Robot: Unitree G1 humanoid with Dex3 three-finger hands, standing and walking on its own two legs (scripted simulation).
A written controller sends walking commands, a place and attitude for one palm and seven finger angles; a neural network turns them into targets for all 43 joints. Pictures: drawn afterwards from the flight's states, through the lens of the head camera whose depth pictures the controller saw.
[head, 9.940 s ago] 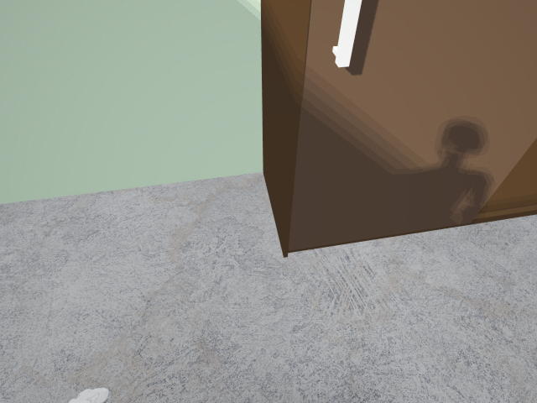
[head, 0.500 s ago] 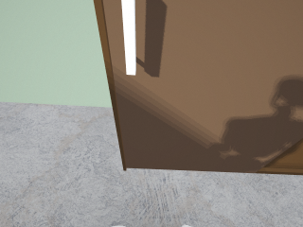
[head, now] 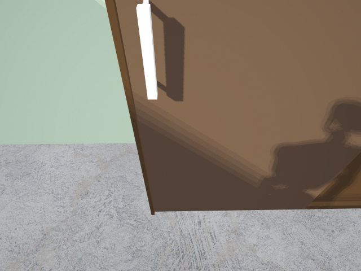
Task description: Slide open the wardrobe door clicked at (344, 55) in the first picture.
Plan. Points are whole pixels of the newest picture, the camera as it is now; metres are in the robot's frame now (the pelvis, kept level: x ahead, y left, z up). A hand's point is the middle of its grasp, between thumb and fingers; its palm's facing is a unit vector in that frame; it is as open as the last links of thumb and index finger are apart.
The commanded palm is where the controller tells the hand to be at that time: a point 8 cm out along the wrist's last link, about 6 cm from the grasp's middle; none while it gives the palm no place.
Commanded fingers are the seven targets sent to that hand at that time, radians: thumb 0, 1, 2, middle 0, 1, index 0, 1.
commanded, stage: come to a stop and stand still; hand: left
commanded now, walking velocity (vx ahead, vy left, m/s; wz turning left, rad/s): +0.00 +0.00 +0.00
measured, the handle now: (149, 53) +0.53 +0.11 +0.23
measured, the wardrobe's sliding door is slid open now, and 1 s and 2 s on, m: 0.00 0.00 0.00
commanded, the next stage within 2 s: look again from close up in 0.86 s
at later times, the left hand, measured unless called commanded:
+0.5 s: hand out of the picture -0.03 +0.15 -0.18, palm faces +0.02 -0.99 -0.16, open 7.4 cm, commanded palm none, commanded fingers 0.00 0.90 0.90 -0.20 -0.30 -0.20 -0.30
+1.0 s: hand out of the picture +0.03 +0.19 -0.18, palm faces +0.00 -0.98 -0.21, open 7.4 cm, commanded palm none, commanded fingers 0.00 0.90 0.90 -0.20 -0.30 -0.20 -0.30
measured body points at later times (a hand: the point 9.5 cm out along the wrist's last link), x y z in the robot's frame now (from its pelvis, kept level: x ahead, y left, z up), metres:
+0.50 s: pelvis -0.01 +0.00 -0.01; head +0.00 +0.00 +0.44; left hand -0.03 +0.20 -0.17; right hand -0.04 -0.21 -0.17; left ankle +0.05 +0.09 -0.74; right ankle -0.02 -0.12 -0.74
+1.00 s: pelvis +0.01 +0.01 -0.01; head +0.02 +0.01 +0.44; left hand +0.03 +0.24 -0.16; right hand +0.05 -0.23 -0.15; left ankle +0.05 +0.09 -0.74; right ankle -0.02 -0.12 -0.74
